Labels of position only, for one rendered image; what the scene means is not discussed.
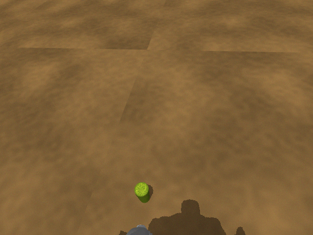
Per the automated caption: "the cup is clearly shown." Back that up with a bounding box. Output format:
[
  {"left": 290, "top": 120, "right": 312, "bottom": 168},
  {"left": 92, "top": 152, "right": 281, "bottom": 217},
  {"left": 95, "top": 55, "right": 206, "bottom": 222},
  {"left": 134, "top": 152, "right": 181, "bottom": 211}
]
[{"left": 134, "top": 182, "right": 150, "bottom": 203}]

